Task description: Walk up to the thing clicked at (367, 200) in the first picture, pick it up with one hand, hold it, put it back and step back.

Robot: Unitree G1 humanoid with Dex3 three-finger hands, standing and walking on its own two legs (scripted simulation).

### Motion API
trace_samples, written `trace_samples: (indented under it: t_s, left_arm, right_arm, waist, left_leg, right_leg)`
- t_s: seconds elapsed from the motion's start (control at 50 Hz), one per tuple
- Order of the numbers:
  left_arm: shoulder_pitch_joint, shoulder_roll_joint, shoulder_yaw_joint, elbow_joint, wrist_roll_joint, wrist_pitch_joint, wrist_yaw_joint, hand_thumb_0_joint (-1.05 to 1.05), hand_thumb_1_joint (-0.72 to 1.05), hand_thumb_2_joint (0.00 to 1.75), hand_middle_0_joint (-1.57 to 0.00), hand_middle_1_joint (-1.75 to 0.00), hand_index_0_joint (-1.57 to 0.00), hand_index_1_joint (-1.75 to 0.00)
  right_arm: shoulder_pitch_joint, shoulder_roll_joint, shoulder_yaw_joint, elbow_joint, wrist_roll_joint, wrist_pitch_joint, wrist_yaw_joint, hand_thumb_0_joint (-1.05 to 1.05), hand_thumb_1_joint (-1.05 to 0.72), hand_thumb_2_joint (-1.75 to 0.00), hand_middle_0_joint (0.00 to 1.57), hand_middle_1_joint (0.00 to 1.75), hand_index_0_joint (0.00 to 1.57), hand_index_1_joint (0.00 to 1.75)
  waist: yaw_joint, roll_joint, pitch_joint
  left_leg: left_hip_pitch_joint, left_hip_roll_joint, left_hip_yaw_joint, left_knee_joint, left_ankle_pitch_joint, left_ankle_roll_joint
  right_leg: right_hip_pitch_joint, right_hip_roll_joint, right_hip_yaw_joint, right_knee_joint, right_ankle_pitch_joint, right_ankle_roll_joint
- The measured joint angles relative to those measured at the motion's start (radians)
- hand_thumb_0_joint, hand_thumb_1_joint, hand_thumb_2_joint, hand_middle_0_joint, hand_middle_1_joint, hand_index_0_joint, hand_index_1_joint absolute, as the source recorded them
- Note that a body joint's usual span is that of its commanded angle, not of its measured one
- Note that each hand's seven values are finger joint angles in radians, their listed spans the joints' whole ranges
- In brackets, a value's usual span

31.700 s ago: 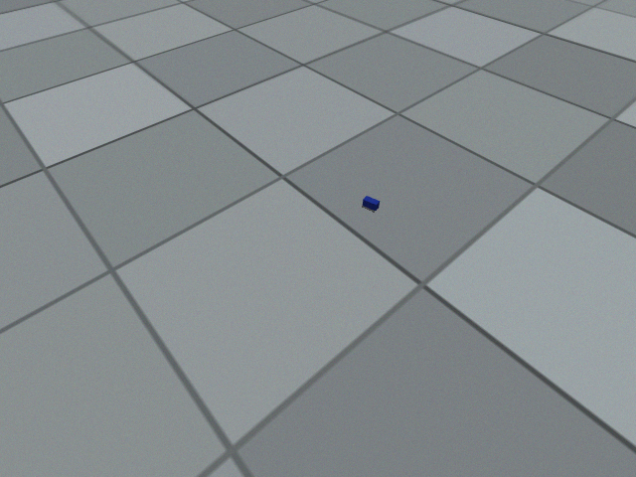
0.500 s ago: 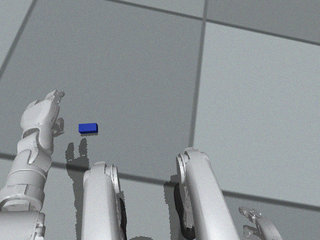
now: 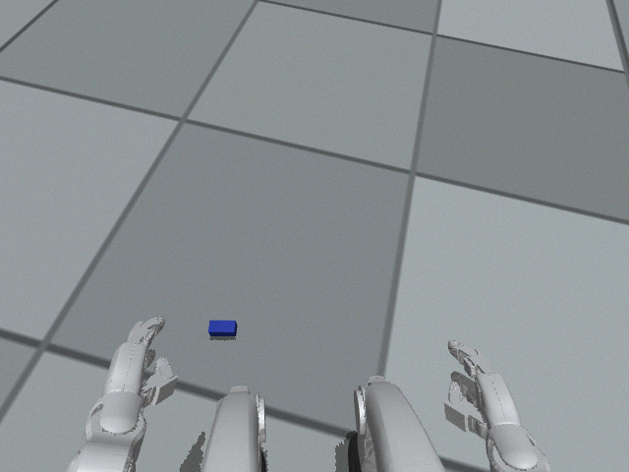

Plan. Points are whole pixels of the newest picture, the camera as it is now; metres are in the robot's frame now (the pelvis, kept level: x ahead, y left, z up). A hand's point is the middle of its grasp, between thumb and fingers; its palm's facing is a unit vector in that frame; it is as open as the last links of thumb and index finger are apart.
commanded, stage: home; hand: left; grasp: from above
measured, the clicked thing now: (223, 328) +0.48 +0.20 -0.58
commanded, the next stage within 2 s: none
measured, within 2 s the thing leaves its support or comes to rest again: neither
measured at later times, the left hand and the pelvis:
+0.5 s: hand (122, 397) +0.22 +0.18 +0.07, palm faces +0.08 -0.98 -0.20, open 7.4 cm; pelvis +0.06 +0.00 +0.11, yaw +1 degrees
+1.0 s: hand (125, 396) +0.22 +0.18 +0.07, palm faces +0.07 -0.98 -0.20, open 7.4 cm; pelvis +0.06 +0.00 +0.11, yaw +2 degrees
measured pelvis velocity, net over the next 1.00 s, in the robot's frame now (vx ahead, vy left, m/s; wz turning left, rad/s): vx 0.06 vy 0.00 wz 0.03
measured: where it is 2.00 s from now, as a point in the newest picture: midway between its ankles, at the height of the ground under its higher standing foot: outside the picture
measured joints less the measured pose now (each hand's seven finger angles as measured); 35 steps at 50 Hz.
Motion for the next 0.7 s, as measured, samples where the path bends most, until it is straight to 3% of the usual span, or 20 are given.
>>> trace_samples:
  t_s: [0.16,0.28,0.46,0.7]
  left_arm:
    - [0.169,-0.054,0.039,-0.135,-0.125,0.085,0.002,0.01,0.9,0.9,-0.21,-0.3,-0.21,-0.3]
    - [0.298,-0.076,0.055,-0.249,-0.174,0.13,-0.011,0.01,0.9,0.9,-0.21,-0.3,-0.21,-0.3]
    - [0.428,-0.074,0.05,-0.358,-0.181,0.16,-0.049,0.01,0.9,0.9,-0.2,-0.3,-0.21,-0.3]
    - [0.421,-0.078,0.043,-0.334,-0.163,0.156,-0.079,0.01,0.9,0.9,-0.2,-0.3,-0.2,-0.3]
  right_arm:
    - [0.112,0.007,0.02,0.003,0.001,-0.035,-0.065,0.02,-0.9,-0.9,0.21,0.3,0.21,0.3]
    - [0.184,-0.005,0.011,-0.009,-0.005,-0.064,-0.102,0.02,-0.9,-0.9,0.21,0.3,0.21,0.3]
    - [0.198,-0.021,-0.005,-0.032,-0.017,-0.111,-0.12,0.02,-0.9,-0.9,0.21,0.3,0.21,0.3]
    - [0.149,-0.017,-0.005,-0.025,-0.035,-0.152,-0.111,0.02,-0.9,-0.9,0.21,0.3,0.21,0.3]
  waist:
    - [-0.008,0.01,0.014]
    - [-0.007,0.017,0.014]
    - [0.009,0.028,0.003]
    - [0.031,0.013,0.022]
  left_leg:
    - [0.262,0.01,0.006,-0.22,0.038,-0.001]
    - [0.446,0.016,0.013,-0.371,0.068,0.001]
    - [0.61,0.013,0.017,-0.499,0.093,0.003]
    - [0.648,0.006,0.011,-0.513,0.09,0.001]
  right_leg:
    - [0.264,0.008,-0.007,-0.227,0.043,-0.001]
    - [0.45,0.013,-0.008,-0.385,0.077,-0.001]
    - [0.617,0.011,-0.011,-0.516,0.103,0.001]
    - [0.656,0.004,-0.018,-0.523,0.093,0.0]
